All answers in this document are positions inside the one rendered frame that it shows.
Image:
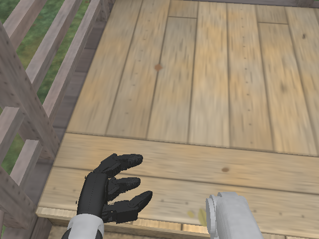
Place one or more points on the left robot hand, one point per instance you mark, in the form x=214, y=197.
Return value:
x=98, y=189

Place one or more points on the robot left forearm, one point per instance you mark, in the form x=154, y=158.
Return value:
x=85, y=226

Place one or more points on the robot right thigh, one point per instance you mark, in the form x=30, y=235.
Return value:
x=228, y=217

